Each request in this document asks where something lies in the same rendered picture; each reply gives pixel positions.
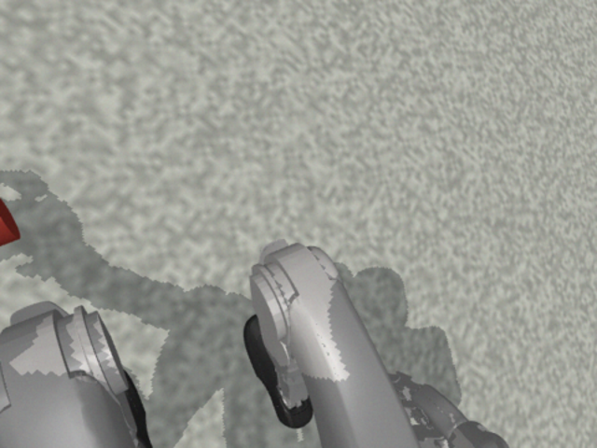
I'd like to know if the right robot hand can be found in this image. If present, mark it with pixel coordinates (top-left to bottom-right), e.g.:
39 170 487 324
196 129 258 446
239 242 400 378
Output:
388 371 468 448

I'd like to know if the right robot foot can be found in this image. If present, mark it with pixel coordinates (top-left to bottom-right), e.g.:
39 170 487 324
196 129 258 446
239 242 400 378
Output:
243 315 313 428

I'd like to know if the bottle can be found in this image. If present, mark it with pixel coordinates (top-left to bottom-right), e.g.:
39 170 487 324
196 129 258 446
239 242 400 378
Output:
0 198 21 246

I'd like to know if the right robot arm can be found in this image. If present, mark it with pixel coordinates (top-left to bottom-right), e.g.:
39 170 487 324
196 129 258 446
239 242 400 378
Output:
448 421 509 448

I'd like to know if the left robot foot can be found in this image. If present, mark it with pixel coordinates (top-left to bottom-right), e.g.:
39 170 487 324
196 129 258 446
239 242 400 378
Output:
124 371 153 448

